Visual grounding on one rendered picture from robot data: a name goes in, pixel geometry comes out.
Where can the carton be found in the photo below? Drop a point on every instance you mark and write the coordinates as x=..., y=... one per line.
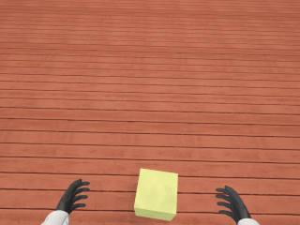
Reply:
x=156, y=195

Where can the left robot forearm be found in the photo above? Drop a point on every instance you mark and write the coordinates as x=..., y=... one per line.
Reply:
x=57, y=217

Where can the left robot hand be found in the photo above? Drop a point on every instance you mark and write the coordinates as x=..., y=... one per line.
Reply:
x=67, y=202

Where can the right robot hand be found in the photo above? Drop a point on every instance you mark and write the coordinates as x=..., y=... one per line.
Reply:
x=234, y=202

